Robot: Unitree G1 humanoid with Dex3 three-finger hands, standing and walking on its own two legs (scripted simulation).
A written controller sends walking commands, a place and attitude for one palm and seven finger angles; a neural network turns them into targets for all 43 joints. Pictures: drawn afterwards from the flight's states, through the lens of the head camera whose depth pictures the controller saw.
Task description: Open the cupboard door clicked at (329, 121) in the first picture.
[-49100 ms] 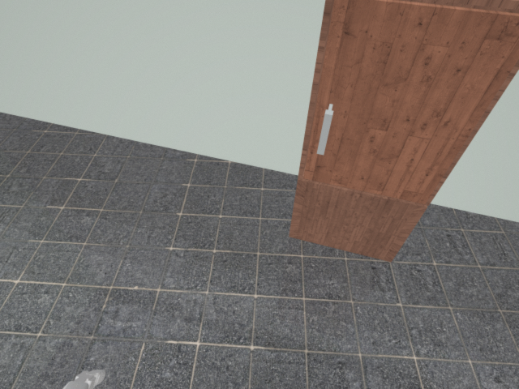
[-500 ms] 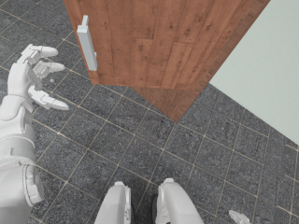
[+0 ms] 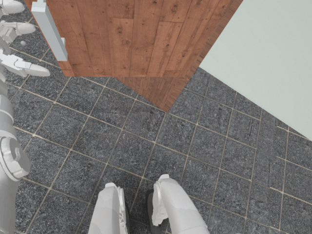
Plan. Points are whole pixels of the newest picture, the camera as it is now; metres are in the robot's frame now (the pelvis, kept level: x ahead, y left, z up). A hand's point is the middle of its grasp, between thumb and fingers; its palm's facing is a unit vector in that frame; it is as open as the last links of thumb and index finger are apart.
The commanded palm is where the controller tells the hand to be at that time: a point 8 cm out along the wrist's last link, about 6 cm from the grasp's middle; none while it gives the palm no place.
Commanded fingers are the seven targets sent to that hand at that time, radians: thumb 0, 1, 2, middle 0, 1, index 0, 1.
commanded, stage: move the hooked fingers beside the handle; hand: left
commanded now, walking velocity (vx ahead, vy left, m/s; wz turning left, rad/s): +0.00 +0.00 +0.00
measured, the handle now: (53, 28) +0.58 +0.19 +0.05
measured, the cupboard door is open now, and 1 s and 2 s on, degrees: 39 39 38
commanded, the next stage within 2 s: slide the fingers in behind the handle in 0.74 s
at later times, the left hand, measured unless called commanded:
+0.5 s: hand (15, 52) +0.52 +0.26 +0.04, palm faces +0.01 -1.00 -0.01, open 14.0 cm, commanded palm +0.51 +0.28 +0.04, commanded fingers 0.00 -0.50 0.30 -0.30 -1.20 -0.30 -1.20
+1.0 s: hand (21, 49) +0.52 +0.25 +0.04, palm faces +0.00 -1.00 +0.00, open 14.0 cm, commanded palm +0.51 +0.26 +0.04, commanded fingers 0.00 -0.50 0.30 -0.30 -1.20 -0.30 -1.20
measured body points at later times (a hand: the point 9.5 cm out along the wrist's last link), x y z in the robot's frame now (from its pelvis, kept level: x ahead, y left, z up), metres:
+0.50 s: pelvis +0.01 +0.00 +0.01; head +0.19 +0.05 +0.41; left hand +0.51 +0.31 +0.04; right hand +0.04 -0.27 -0.09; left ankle +0.02 +0.05 -0.59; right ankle +0.05 -0.10 -0.59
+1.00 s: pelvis +0.00 +0.01 +0.01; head +0.18 +0.06 +0.41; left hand +0.52 +0.30 +0.05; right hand +0.01 -0.25 -0.09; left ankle +0.02 +0.05 -0.59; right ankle +0.05 -0.10 -0.59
